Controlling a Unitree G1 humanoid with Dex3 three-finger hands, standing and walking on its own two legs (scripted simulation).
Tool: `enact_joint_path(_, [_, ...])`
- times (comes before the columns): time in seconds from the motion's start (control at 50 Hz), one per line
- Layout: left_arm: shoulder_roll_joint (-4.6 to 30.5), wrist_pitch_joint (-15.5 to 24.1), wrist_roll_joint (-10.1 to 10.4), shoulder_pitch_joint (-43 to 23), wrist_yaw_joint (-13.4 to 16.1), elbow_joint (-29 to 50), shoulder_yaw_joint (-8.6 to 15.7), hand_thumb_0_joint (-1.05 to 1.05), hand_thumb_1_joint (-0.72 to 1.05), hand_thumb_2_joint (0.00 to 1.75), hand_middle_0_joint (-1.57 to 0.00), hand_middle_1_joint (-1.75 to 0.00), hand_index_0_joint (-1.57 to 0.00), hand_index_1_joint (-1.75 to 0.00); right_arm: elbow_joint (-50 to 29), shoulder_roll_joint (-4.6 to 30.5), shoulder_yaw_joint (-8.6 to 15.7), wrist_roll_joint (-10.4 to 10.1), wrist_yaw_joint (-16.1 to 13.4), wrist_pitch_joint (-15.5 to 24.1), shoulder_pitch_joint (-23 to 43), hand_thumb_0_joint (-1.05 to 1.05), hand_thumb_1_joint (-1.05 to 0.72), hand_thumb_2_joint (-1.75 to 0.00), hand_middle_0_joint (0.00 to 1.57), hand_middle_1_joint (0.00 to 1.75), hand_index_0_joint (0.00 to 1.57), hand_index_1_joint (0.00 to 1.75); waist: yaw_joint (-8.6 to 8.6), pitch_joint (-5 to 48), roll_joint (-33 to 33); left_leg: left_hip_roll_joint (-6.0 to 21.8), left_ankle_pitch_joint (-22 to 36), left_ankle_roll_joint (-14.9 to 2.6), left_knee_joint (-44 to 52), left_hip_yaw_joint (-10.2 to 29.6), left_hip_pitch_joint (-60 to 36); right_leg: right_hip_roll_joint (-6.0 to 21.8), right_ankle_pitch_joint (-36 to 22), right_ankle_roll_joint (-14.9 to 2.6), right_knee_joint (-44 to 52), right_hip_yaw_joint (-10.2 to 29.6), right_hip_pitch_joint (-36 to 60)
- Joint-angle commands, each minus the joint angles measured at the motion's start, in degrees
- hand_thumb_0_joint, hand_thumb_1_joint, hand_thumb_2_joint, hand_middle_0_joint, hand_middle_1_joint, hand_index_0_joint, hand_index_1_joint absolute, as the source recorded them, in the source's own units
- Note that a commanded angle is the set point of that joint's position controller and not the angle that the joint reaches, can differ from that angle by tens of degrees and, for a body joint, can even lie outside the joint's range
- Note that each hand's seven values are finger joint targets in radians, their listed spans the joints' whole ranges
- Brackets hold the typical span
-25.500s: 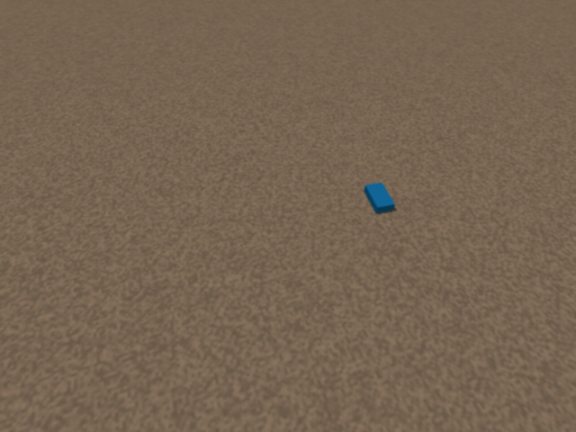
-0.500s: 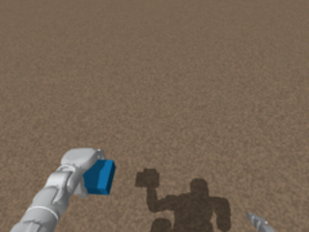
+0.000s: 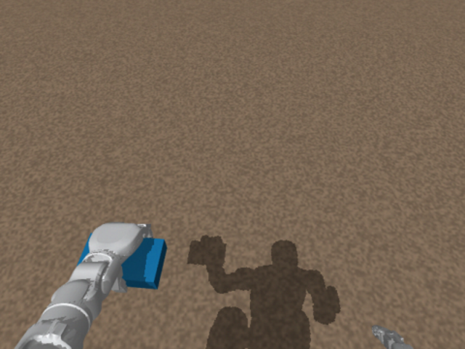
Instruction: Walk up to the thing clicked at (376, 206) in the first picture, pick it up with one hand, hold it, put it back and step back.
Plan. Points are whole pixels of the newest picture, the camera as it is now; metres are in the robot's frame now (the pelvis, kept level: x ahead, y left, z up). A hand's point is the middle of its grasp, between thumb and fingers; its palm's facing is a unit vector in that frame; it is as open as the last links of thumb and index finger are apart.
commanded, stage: crouch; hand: left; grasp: from above
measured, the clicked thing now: (123, 260) +0.31 +0.24 -0.11
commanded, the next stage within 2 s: lower in 1.54 s
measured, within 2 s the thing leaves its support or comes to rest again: neither
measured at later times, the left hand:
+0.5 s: hand (140, 278) +0.34 +0.27 -0.33, palm faces -0.44 +0.03 -0.90, open 11.3 cm
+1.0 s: hand (148, 287) +0.36 +0.29 -0.49, palm faces -0.45 -0.02 -0.89, open 11.2 cm
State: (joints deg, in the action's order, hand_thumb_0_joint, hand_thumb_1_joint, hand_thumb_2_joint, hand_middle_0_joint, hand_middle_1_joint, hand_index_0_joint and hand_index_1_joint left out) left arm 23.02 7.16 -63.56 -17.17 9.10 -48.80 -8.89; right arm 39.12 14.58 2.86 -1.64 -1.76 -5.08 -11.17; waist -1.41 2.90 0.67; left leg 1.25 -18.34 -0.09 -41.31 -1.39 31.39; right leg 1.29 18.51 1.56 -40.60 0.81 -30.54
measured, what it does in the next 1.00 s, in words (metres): lowers itself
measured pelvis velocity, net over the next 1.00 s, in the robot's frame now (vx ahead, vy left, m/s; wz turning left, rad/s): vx -0.07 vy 0.00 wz -0.07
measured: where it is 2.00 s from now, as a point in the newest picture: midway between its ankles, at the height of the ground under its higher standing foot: outside the picture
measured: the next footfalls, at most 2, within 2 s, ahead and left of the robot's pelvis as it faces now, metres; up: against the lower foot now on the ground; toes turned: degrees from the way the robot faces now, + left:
none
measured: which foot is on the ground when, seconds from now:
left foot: down 0.00-1.00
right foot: down 0.00-1.00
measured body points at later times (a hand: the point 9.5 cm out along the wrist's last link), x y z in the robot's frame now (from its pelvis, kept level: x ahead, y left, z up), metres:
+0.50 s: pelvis -0.05 +0.01 -0.20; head +0.12 +0.03 +0.22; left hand +0.36 +0.27 -0.27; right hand +0.01 -0.27 -0.32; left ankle +0.02 +0.12 -0.71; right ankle +0.02 -0.14 -0.71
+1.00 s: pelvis -0.07 +0.00 -0.34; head +0.16 +0.06 +0.05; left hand +0.38 +0.29 -0.44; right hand +0.00 -0.28 -0.45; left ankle +0.02 +0.12 -0.71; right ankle +0.01 -0.14 -0.71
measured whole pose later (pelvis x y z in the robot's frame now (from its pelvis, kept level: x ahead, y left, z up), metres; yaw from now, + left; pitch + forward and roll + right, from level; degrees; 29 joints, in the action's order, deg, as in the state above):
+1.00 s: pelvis -0.07 +0.00 -0.34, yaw -4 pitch +36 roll -8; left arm 39.5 15.6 -73.4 -44.2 20.2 -71.5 7.5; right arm 42.7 14.8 1.3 7.0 6.5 2.8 -8.0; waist -9.1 7.2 0.0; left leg 1.1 -38.1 -0.4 -122.8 6.0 121.1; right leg 0.2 38.7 2.5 -118.7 -3.1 -116.2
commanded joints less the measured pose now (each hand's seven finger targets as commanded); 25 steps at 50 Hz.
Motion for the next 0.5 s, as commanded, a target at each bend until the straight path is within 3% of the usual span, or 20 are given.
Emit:
enact_joint_path(0.0, [12.1,0.7,-2.5,-19.8,7.5,3.7,5.9,0.00,0.55,0.89,-0.91,-0.80,-0.92,-0.78,-3.7,8.5,4.1,1.1,0.1,1.6,-3.8,0.00,-0.89,-0.90,0.20,0.30,0.20,0.30,-1.52,19.7,0.1,-2.1,12.7,-0.20,-7.9,0.1,-1.3,-2.4,-11.1,-2.48,-5.0,-0.8,-6.0])
enact_joint_path(0.04, [11.9,1.2,-3.1,-24.1,9.4,2.0,5.8,0.00,0.52,0.89,-0.90,-0.79,-0.91,-0.78,-3.6,8.9,4.6,1.6,0.5,2.0,-4.2,0.00,-0.89,-0.90,0.20,0.30,0.20,0.30,-2.26,21.0,1.6,-1.8,10.5,-0.12,-12.1,0.4,2.6,-2.6,-8.7,-2.75,-9.0,-1.1,-12.6])
enact_joint_path(0.08, [11.4,1.0,-4.3,-24.1,10.9,-3.2,5.6,0.00,0.50,0.87,-0.87,-0.80,-0.88,-0.78,-3.3,9.3,4.8,1.9,0.6,2.4,-5.0,0.00,-0.89,-0.90,0.20,0.30,0.20,0.30,-2.91,21.3,0.8,-1.8,6.5,-0.30,-15.9,0.9,8.6,-2.7,-5.3,-2.86,-12.9,-1.6,-17.5])
enact_joint_path(0.1, [13.0,1.5,-4.3,-25.8,11.7,-2.3,7.0,0.00,0.48,0.87,-0.84,-0.82,-0.86,-0.80,-3.0,9.6,4.9,2.2,0.7,2.8,-5.0,0.00,-0.89,-0.89,0.20,0.30,0.20,0.30,-2.16,23.4,2.1,-1.7,5.5,-0.15,-17.8,1.0,10.4,-2.8,-4.1,-2.98,-15.2,-1.7,-19.9])
enact_joint_path(0.2, [14.9,2.0,-5.3,-29.8,13.9,-5.7,8.2,0.00,0.49,0.87,-0.85,-0.79,-0.87,-0.77,-2.1,10.3,5.3,3.2,0.6,4.4,-6.0,0.00,-0.89,-0.89,0.20,0.30,0.20,0.30,-3.19,30.0,6.1,-1.3,2.2,-0.37,-27.4,2.5,19.8,-2.9,-0.5,-3.72,-26.5,-2.7,-32.1])
enact_joint_path(0.22, [14.6,2.0,-5.1,-30.1,14.0,-6.3,8.3,0.00,0.50,0.87,-0.85,-0.80,-0.87,-0.78,-1.9,10.6,5.5,3.4,0.7,4.7,-6.4,0.00,-0.89,-0.89,0.20,0.30,0.20,0.30,-3.57,31.3,5.4,-1.0,1.9,-0.46,-29.1,3.1,21.4,-3.0,0.2,-3.79,-28.6,-3.0,-34.5])
enact_joint_path(0.26, [18.0,2.1,-5.1,-32.2,14.4,-5.5,10.5,0.00,0.49,0.88,-0.84,-0.83,-0.86,-0.80,-1.7,11.1,5.7,3.6,0.7,5.3,-6.4,0.00,-0.89,-0.89,0.20,0.30,0.20,0.30,-2.93,34.7,7.2,-0.9,0.4,-0.28,-32.1,3.6,24.4,-2.7,1.7,-3.83,-32.3,-3.1,-38.3])
enact_joint_path(0.34, [18.8,1.7,-5.2,-32.5,14.0,-8.3,11.4,0.00,0.50,0.92,-0.85,-0.85,-0.87,-0.83,-1.0,11.3,5.7,4.4,1.0,6.3,-6.7,0.00,-0.89,-0.89,0.20,0.30,0.20,0.30,-4.02,36.2,5.7,-1.0,-4.1,-0.35,-37.3,4.5,31.7,-2.4,5.3,-3.55,-37.6,-3.5,-44.5])
enact_joint_path(0.38, [21.6,2.2,-5.5,-32.9,13.5,-8.3,13.0,0.00,0.51,0.96,-0.86,-0.87,-0.88,-0.85,-1.1,11.4,5.6,4.6,1.3,6.8,-6.8,0.00,-0.89,-0.90,0.20,0.30,0.20,0.30,-3.48,37.8,6.5,-1.2,-6.3,-0.39,-39.5,4.5,34.5,-2.3,7.2,-3.59,-40.1,-3.6,-46.8])
enact_joint_path(0.42, [22.3,2.7,-5.8,-35.3,13.0,-8.4,13.1,0.00,0.53,0.99,-0.88,-0.86,-0.90,-0.85,-0.8,11.7,5.5,4.7,1.6,7.1,-7.0,0.00,-0.89,-0.90,0.20,0.30,0.20,0.30,-4.86,37.5,6.8,-1.2,-10.1,-0.34,-41.4,5.3,37.9,-2.2,10.2,-3.62,-42.5,-3.9,-50.8])
enact_joint_path(0.44, [22.7,3.1,-5.8,-36.2,12.9,-9.1,13.3,0.00,0.54,0.98,-0.89,-0.85,-0.90,-0.84,-0.6,11.8,5.5,4.9,1.7,7.3,-6.9,0.00,-0.89,-0.90,0.20,0.30,0.20,0.30,-4.73,37.6,6.6,-1.2,-12.4,-0.36,-42.3,5.6,39.0,-2.3,11.9,-3.65,-43.5,-4.2,-52.5])
enact_joint_path(0.48, [22.3,3.9,-5.6,-37.5,12.8,-9.7,13.0,0.00,0.56,0.97,-0.90,-0.85,-0.92,-0.83,-0.2,11.6,5.0,5.2,2.1,7.9,-7.3,0.00,-0.89,-0.90,0.20,0.30,0.20,0.30,-5.85,38.5,7.0,-1.2,-12.8,-0.40,-45.1,6.3,40.8,-2.1,12.1,-3.66,-46.3,-4.5,-56.4])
